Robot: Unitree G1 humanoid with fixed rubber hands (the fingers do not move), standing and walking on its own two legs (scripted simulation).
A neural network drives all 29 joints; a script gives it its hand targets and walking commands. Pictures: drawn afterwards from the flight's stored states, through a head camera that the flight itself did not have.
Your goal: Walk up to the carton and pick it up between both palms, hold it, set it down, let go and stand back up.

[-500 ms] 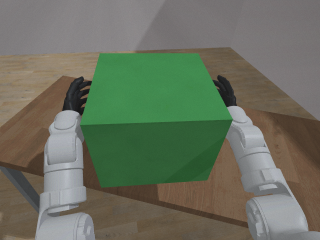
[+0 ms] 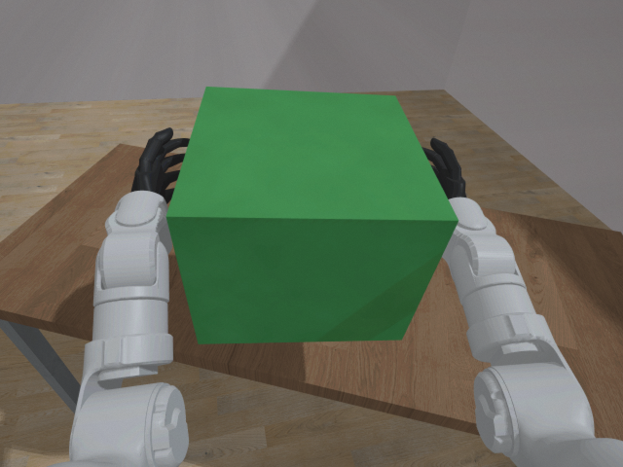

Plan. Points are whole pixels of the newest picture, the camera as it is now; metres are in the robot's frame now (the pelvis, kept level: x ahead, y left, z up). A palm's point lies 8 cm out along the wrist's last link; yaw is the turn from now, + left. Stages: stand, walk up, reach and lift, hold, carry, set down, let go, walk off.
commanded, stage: hold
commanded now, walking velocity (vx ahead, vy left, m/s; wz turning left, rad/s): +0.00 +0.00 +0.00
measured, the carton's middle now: (303, 212) +0.40 +0.00 +0.14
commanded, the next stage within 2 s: none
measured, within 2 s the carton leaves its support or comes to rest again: neither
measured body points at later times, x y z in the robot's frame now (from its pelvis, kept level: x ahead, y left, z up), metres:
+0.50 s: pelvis +0.01 +0.00 +0.00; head -0.04 +0.02 +0.45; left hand +0.37 +0.18 +0.19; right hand +0.38 -0.19 +0.18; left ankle +0.03 +0.13 -0.75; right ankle +0.00 -0.13 -0.75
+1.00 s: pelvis +0.02 +0.00 +0.00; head -0.03 +0.03 +0.45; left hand +0.38 +0.19 +0.18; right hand +0.39 -0.18 +0.18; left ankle +0.03 +0.13 -0.75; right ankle +0.00 -0.13 -0.75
